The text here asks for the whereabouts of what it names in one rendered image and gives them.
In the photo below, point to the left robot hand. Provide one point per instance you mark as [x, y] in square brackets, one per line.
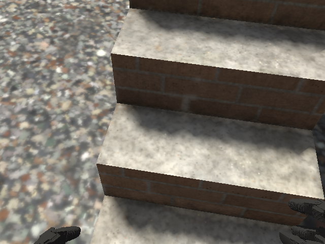
[59, 236]

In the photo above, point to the right robot hand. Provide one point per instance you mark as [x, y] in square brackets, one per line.
[311, 235]

